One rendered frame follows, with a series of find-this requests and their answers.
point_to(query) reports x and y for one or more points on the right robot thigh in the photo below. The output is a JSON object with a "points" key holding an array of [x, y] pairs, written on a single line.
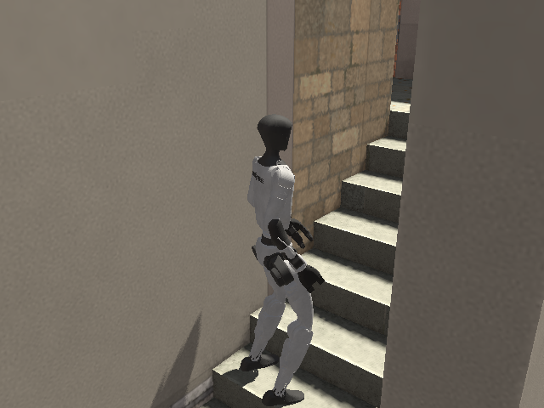
{"points": [[298, 296]]}

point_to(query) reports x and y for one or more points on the robot right upper arm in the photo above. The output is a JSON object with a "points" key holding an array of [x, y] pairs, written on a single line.
{"points": [[282, 181]]}

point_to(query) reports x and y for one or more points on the robot right forearm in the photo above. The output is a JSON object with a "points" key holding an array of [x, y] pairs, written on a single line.
{"points": [[276, 230]]}

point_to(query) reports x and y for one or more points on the robot left upper arm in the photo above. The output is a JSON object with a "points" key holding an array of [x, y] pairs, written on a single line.
{"points": [[250, 195]]}

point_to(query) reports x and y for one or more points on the robot left hand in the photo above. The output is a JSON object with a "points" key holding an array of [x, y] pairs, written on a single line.
{"points": [[293, 229]]}

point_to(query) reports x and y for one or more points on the robot left foot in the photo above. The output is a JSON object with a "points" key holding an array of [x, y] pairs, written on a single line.
{"points": [[265, 360]]}

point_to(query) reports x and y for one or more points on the robot right hand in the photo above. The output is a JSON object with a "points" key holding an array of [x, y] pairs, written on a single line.
{"points": [[309, 276]]}

